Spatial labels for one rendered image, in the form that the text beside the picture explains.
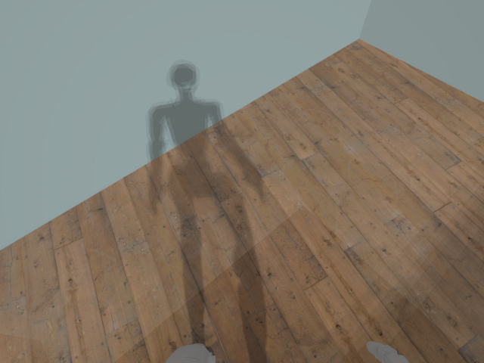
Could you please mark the right robot hand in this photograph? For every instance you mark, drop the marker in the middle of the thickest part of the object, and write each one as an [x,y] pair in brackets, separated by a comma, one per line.
[385,353]

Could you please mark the robot left thigh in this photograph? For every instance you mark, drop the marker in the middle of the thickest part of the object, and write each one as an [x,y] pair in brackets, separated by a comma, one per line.
[191,354]

